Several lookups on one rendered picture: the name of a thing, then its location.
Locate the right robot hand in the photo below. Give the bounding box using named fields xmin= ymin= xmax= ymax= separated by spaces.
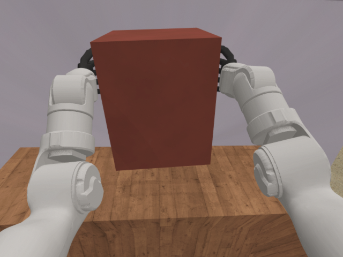
xmin=217 ymin=46 xmax=237 ymax=92

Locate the right robot upper arm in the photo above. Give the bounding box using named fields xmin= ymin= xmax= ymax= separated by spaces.
xmin=253 ymin=135 xmax=343 ymax=257

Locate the left robot upper arm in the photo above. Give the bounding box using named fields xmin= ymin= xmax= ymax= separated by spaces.
xmin=0 ymin=161 xmax=103 ymax=257

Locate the carton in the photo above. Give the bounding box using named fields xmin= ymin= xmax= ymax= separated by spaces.
xmin=90 ymin=28 xmax=222 ymax=171

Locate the robot left forearm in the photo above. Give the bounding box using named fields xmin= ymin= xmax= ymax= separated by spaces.
xmin=27 ymin=68 xmax=98 ymax=206

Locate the pedestal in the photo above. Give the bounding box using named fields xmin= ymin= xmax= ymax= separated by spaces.
xmin=0 ymin=146 xmax=308 ymax=257

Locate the left robot hand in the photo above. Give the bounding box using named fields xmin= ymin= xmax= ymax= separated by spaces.
xmin=78 ymin=48 xmax=100 ymax=94

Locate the robot right forearm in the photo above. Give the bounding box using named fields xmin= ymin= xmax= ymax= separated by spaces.
xmin=219 ymin=63 xmax=331 ymax=181

